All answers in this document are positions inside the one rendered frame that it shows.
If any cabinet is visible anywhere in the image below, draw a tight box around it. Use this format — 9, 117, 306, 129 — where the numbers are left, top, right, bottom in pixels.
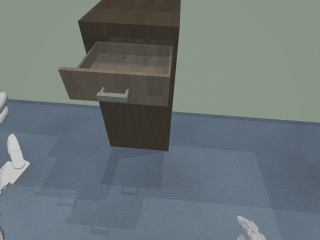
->
78, 0, 181, 151

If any handle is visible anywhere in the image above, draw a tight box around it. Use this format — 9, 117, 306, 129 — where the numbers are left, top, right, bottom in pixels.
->
96, 87, 130, 102

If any left robot hand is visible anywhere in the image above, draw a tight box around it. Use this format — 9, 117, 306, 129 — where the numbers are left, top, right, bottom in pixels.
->
0, 92, 30, 196

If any drawer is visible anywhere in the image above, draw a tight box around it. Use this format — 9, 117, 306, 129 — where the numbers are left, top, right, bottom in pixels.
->
58, 41, 173, 107

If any right robot hand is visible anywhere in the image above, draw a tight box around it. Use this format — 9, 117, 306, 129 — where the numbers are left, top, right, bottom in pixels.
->
237, 216, 266, 240

